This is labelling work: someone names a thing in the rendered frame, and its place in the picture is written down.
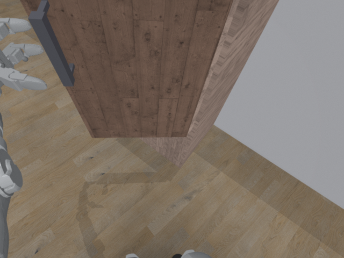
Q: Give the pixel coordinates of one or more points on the robot left hand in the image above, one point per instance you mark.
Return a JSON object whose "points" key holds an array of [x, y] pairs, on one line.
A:
{"points": [[12, 54]]}

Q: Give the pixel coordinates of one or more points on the robot left upper arm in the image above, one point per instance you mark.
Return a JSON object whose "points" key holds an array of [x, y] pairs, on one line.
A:
{"points": [[10, 181]]}

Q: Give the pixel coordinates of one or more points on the handle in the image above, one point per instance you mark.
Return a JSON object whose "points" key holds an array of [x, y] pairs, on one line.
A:
{"points": [[46, 35]]}

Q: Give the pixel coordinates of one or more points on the cupboard door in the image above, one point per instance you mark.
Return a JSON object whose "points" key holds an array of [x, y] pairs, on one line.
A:
{"points": [[140, 65]]}

